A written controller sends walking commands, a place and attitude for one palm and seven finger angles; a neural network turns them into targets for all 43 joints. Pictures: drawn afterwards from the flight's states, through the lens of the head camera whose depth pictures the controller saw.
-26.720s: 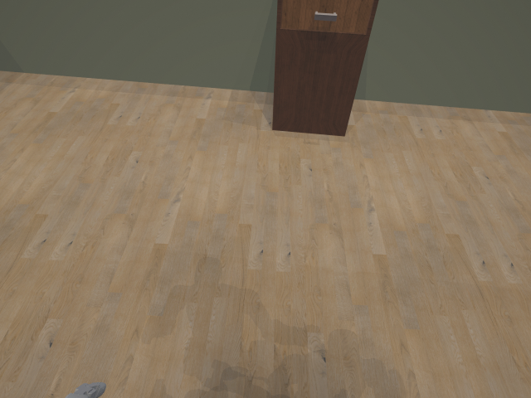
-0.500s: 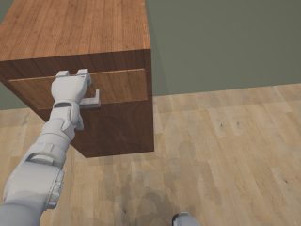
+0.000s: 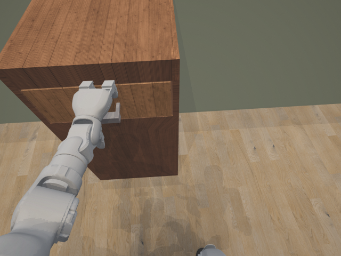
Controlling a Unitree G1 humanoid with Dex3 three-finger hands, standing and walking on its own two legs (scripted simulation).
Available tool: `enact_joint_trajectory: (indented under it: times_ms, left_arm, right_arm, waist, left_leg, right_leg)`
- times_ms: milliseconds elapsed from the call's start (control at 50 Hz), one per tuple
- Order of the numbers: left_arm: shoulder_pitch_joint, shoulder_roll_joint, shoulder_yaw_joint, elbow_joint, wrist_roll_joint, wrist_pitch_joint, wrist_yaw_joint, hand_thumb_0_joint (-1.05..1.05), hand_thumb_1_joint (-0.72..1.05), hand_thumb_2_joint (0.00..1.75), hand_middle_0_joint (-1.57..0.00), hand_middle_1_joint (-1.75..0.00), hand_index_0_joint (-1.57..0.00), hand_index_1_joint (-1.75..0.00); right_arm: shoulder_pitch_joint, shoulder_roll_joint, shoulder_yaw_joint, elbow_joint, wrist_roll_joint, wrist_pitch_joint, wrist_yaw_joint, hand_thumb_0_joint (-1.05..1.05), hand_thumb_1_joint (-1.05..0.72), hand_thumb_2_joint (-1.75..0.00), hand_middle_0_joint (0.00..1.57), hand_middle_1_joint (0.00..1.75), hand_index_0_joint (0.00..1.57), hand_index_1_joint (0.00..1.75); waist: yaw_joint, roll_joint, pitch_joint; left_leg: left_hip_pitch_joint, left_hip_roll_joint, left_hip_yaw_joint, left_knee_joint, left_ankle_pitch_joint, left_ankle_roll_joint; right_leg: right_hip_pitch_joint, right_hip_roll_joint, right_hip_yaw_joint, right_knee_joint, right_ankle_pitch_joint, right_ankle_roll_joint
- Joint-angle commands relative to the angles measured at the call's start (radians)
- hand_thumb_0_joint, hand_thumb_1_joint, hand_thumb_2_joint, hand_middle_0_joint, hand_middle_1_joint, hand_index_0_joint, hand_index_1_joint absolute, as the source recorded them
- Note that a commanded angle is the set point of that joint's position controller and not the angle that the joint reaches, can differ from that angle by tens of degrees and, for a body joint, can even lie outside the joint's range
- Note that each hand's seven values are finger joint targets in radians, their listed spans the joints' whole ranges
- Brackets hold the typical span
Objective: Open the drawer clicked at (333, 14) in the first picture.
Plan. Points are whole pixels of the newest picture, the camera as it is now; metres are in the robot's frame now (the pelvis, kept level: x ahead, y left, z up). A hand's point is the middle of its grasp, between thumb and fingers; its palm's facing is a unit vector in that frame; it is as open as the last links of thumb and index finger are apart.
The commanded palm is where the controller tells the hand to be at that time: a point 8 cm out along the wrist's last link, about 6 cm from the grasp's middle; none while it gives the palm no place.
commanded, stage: re-aim the fingers above the handle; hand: left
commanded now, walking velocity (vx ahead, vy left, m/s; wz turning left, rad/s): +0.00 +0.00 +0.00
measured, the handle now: (103, 112) +0.52 +0.20 -0.04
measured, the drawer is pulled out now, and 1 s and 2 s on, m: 0.00 0.00 0.00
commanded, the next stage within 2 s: lower the fingers behind the handle in 0.12 s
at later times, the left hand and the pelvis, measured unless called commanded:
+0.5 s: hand (97, 122) +0.46 +0.20 +0.00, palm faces -0.07 +0.00 -1.00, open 13.8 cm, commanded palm +0.44 +0.20 +0.05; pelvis -0.01 -0.01 -0.01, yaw -1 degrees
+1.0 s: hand (103, 123) +0.47 +0.19 -0.03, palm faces -0.03 -0.01 -1.00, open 13.9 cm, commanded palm +0.44 +0.20 +0.02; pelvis -0.01 +0.00 -0.03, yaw -1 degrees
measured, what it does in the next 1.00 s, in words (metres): stands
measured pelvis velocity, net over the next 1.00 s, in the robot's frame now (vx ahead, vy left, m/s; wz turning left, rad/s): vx -0.01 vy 0.00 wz -0.01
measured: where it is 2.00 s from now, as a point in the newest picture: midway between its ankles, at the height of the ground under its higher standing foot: outside the picture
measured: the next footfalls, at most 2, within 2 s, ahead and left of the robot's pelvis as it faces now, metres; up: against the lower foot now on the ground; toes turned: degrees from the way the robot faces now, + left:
none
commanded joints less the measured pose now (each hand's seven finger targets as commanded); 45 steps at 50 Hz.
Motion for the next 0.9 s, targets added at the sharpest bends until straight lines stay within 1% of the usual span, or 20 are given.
enact_joint_trajectory:
  times_ms: [0,20,60,140,200,260,280,300,320,340,380,400,440,520,560,720,780,800,860,880]
  left_arm:
    - [-0.462,0.245,0.098,-0.161,0.017,0.013,0.072,0.00,-0.50,0.30,-0.30,-1.20,-0.30,-1.20]
    - [-0.442,0.232,0.091,-0.137,0.019,0.025,0.078,0.00,-0.50,0.30,-0.30,-1.20,-0.30,-1.20]
    - [-0.446,0.295,0.140,-0.130,0.015,0.047,0.080,0.00,-0.50,0.30,-0.30,-1.20,-0.30,-1.20]
    - [-0.451,0.274,0.108,-0.115,0.012,0.071,0.064,0.00,-0.50,0.30,-0.30,-1.20,-0.30,-1.20]
    - [-0.414,0.332,0.152,-0.110,0.007,0.073,0.049,0.00,-0.50,0.30,-0.30,-1.20,-0.30,-1.20]
    - [-0.366,0.292,0.130,-0.085,-0.001,0.063,0.032,0.00,-0.50,0.30,-0.30,-1.20,-0.30,-1.20]
    - [-0.363,0.272,0.109,-0.084,-0.003,0.052,0.028,0.00,-0.50,0.30,-0.30,-1.20,-0.30,-1.20]
    - [-0.363,0.285,0.122,-0.114,-0.004,0.036,0.022,0.00,-0.50,0.30,-0.30,-1.20,-0.30,-1.20]
    - [-0.351,0.258,0.098,-0.105,-0.002,0.024,0.017,0.00,-0.50,0.30,-0.30,-1.20,-0.30,-1.20]
    - [-0.381,0.286,0.117,-0.141,0.000,0.005,0.019,0.00,-0.50,0.30,-0.30,-1.20,-0.30,-1.20]
    - [-0.401,0.244,0.082,-0.144,0.011,-0.026,0.023,0.00,-0.50,0.30,-0.30,-1.20,-0.30,-1.20]
    - [-0.409,0.272,0.114,-0.171,0.009,-0.043,0.033,0.00,-0.50,0.30,-0.30,-1.20,-0.30,-1.20]
    - [-0.420,0.267,0.116,-0.184,0.014,-0.063,0.056,0.00,-0.50,0.30,-0.30,-1.20,-0.30,-1.20]
    - [-0.467,0.255,0.109,-0.145,0.031,-0.049,0.112,0.00,-0.50,0.30,-0.30,-1.20,-0.30,-1.20]
    - [-0.497,0.280,0.129,-0.159,0.029,-0.030,0.127,0.00,-0.50,0.30,-0.30,-1.20,-0.30,-1.20]
    - [-0.446,0.236,0.091,-0.058,0.020,0.038,0.096,0.00,-0.50,0.30,-0.30,-1.20,-0.30,-1.20]
    - [-0.445,0.295,0.129,-0.065,0.014,0.023,0.081,0.00,-0.50,0.30,-0.30,-1.20,-0.30,-1.20]
    - [-0.430,0.307,0.144,-0.085,0.014,0.012,0.079,0.00,-0.50,0.30,-0.30,-1.20,-0.30,-1.20]
    - [-0.383,0.314,0.158,-0.065,0.018,0.001,0.082,0.00,-0.50,0.30,-0.30,-1.20,-0.30,-1.20]
    - [-0.396,0.306,0.145,-0.075,0.025,-0.004,0.088,0.00,-0.50,0.30,-0.30,-1.20,-0.30,-1.20]
  right_arm:
    - [0.098,-0.149,-0.041,-0.051,-0.009,-0.019,-0.001,0.00,-0.90,-0.90,0.20,0.30,0.20,0.30]
    - [0.090,-0.145,-0.040,-0.054,-0.011,-0.019,0.001,0.00,-0.90,-0.90,0.20,0.30,0.20,0.30]
    - [0.083,-0.156,-0.036,-0.059,-0.012,-0.012,0.004,0.00,-0.90,-0.90,0.20,0.30,0.20,0.30]
    - [0.092,-0.155,-0.038,-0.066,-0.004,-0.010,0.000,0.00,-0.90,-0.90,0.20,0.30,0.20,0.30]
    - [0.090,-0.160,-0.035,-0.064,-0.003,-0.005,-0.004,0.00,-0.90,-0.90,0.20,0.30,0.20,0.30]
    - [0.089,-0.159,-0.036,-0.068,0.000,-0.006,-0.005,0.00,-0.90,-0.90,0.20,0.30,0.20,0.30]
    - [0.091,-0.158,-0.037,-0.067,0.000,-0.011,-0.011,0.00,-0.90,-0.90,0.20,0.30,0.20,0.30]
    - [0.098,-0.160,-0.042,-0.073,0.002,-0.014,-0.010,0.00,-0.90,-0.90,0.20,0.30,0.20,0.30]
    - [0.095,-0.156,-0.042,-0.072,0.001,-0.019,-0.015,0.00,-0.90,-0.90,0.20,0.30,0.20,0.30]
    - [0.105,-0.159,-0.045,-0.069,0.000,-0.024,-0.014,0.00,-0.90,-0.90,0.20,0.30,0.20,0.30]
    - [0.112,-0.152,-0.049,-0.062,-0.004,-0.033,-0.017,0.00,-0.90,-0.90,0.20,0.30,0.20,0.30]
    - [0.124,-0.155,-0.055,-0.056,-0.005,-0.037,-0.014,0.00,-0.90,-0.90,0.20,0.30,0.20,0.30]
    - [0.127,-0.152,-0.057,-0.051,-0.013,-0.044,-0.011,0.00,-0.90,-0.90,0.20,0.30,0.20,0.30]
    - [0.130,-0.153,-0.056,-0.025,-0.025,-0.053,-0.001,0.00,-0.90,-0.90,0.20,0.30,0.20,0.30]
    - [0.128,-0.157,-0.058,-0.025,-0.028,-0.048,0.008,0.00,-0.90,-0.90,0.20,0.30,0.20,0.30]
    - [0.128,-0.159,-0.050,-0.027,-0.025,-0.033,0.012,0.00,-0.90,-0.90,0.20,0.30,0.20,0.30]
    - [0.130,-0.164,-0.042,-0.029,-0.026,-0.031,0.006,0.00,-0.90,-0.90,0.20,0.30,0.20,0.30]
    - [0.132,-0.163,-0.043,-0.035,-0.027,-0.031,0.005,0.00,-0.90,-0.90,0.20,0.30,0.20,0.30]
    - [0.123,-0.164,-0.038,-0.035,-0.030,-0.031,0.008,0.00,-0.90,-0.90,0.20,0.30,0.20,0.30]
    - [0.128,-0.162,-0.041,-0.036,-0.028,-0.034,0.008,0.00,-0.90,-0.90,0.20,0.30,0.20,0.30]
  waist:
    - [-0.021,-0.014,-0.391]
    - [-0.018,-0.023,-0.385]
    - [-0.006,-0.040,-0.421]
    - [-0.026,-0.076,-0.423]
    - [-0.004,-0.078,-0.437]
    - [-0.007,-0.098,-0.405]
    - [-0.019,-0.119,-0.381]
    - [-0.012,-0.101,-0.405]
    - [-0.019,-0.106,-0.389]
    - [-0.022,-0.081,-0.403]
    - [-0.039,-0.055,-0.382]
    - [-0.036,-0.053,-0.415]
    - [-0.038,-0.027,-0.444]
    - [-0.055,-0.001,-0.440]
    - [-0.053,0.026,-0.489]
    - [-0.055,-0.023,-0.472]
    - [-0.051,-0.047,-0.480]
    - [-0.038,-0.047,-0.491]
    - [-0.031,-0.059,-0.465]
    - [-0.040,-0.047,-0.462]
  left_leg:
    - [0.093,-0.037,-0.006,-0.064,0.435,-0.001]
    - [0.081,-0.039,0.002,-0.060,0.434,0.002]
    - [0.053,-0.043,0.004,-0.059,0.431,0.003]
    - [0.044,-0.040,0.016,-0.062,0.409,0.010]
    - [0.028,-0.044,0.023,-0.063,0.407,0.013]
    - [0.015,-0.043,0.024,-0.065,0.391,0.013]
    - [0.006,-0.041,0.026,-0.064,0.371,0.017]
    - [0.010,-0.043,0.025,-0.060,0.368,0.016]
    - [0.008,-0.044,0.028,-0.056,0.356,0.018]
    - [0.013,-0.042,0.026,-0.050,0.353,0.018]
    - [0.017,-0.041,0.019,-0.034,0.352,0.017]
    - [0.026,-0.040,0.012,-0.020,0.362,0.016]
    - [0.024,-0.041,0.010,0.000,0.372,0.013]
    - [-0.002,-0.041,-0.003,0.034,0.371,0.008]
    - [0.009,-0.043,-0.007,0.049,0.397,0.005]
    - [-0.028,-0.038,-0.007,0.058,0.374,0.008]
    - [-0.075,-0.040,-0.004,0.067,0.352,0.015]
    - [-0.081,-0.041,-0.003,0.071,0.358,0.015]
    - [-0.123,-0.042,0.000,0.085,0.347,0.016]
    - [-0.125,-0.039,0.000,0.090,0.342,0.015]
  right_leg:
    - [0.302,0.063,-0.022,-0.003,0.294,-0.051]
    - [0.314,0.062,-0.020,-0.003,0.304,-0.050]
    - [0.351,0.062,-0.013,0.009,0.322,-0.049]
    - [0.366,0.060,-0.009,-0.003,0.336,-0.039]
    - [0.403,0.056,-0.001,0.002,0.353,-0.037]
    - [0.388,0.057,-0.001,-0.007,0.341,-0.039]
    - [0.380,0.055,0.000,-0.011,0.334,-0.034]
    - [0.380,0.056,0.005,-0.007,0.331,-0.036]
    - [0.370,0.055,0.005,-0.012,0.323,-0.035]
    - [0.359,0.055,0.009,-0.008,0.320,-0.036]
    - [0.308,0.056,0.002,0.002,0.297,-0.040]
    - [0.299,0.058,0.004,0.014,0.298,-0.041]
    - [0.282,0.058,0.004,0.031,0.299,-0.042]
    - [0.213,0.058,-0.008,0.064,0.270,-0.046]
    - [0.212,0.061,-0.009,0.080,0.283,-0.049]
    - [0.205,0.061,-0.013,0.089,0.273,-0.044]
    - [0.232,0.056,0.000,0.103,0.286,-0.040]
    - [0.241,0.055,0.001,0.110,0.295,-0.041]
    - [0.225,0.055,0.004,0.124,0.294,-0.042]
    - [0.207,0.054,0.003,0.129,0.285,-0.041]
